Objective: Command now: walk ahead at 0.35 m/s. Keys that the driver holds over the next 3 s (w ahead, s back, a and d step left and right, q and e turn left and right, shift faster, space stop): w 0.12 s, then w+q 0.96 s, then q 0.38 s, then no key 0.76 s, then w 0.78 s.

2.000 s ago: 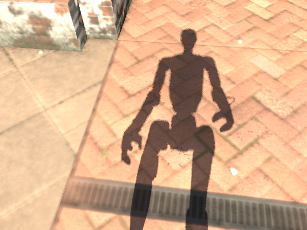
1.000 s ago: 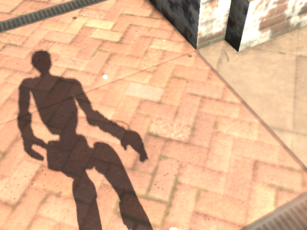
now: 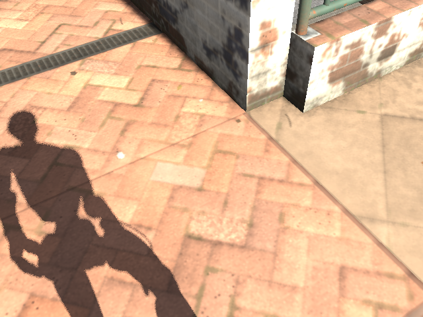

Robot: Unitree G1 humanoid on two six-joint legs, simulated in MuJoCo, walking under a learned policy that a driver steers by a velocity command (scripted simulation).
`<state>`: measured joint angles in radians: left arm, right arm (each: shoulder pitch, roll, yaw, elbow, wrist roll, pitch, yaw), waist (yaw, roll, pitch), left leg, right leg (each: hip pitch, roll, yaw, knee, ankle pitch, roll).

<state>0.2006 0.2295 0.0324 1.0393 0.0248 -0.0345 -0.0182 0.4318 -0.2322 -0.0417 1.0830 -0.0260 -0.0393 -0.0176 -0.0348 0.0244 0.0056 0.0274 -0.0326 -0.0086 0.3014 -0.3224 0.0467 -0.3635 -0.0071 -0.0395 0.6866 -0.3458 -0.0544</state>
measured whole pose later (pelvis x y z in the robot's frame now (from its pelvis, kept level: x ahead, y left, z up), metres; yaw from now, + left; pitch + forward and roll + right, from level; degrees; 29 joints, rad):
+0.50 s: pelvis +0.23 -0.04 -0.01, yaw +9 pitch +1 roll -1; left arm 0.42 0.17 0.01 1.09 0.02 -0.11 0.03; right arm 0.05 -0.21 -0.03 0.89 -0.03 -0.02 0.05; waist 0.03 0.02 0.06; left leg -0.61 0.03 0.11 0.66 -0.06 0.10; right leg 0.16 0.06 -0.21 0.19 -0.36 -0.05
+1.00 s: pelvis +0.51 +0.03 +0.00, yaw +26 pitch +2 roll +0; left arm 0.01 0.24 0.02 0.78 0.04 -0.03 -0.02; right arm 0.42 -0.25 -0.07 0.93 -0.01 -0.05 0.00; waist -0.10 -0.04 0.04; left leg -0.02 -0.15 -0.15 0.29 -0.29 0.13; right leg -0.66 -0.09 0.04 0.72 -0.05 0.05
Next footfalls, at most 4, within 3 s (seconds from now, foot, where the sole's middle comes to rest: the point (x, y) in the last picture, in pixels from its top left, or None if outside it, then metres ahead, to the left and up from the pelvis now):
0.08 right None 0.12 -0.12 -0.78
0.58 left None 0.44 0.06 -0.78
1.12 right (215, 241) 0.80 0.02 -0.78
1.58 left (151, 267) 0.71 0.24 -0.78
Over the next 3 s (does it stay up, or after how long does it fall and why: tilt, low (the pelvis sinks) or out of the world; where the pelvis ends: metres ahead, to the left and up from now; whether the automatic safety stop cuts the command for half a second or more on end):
stays up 0.92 0.34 -0.03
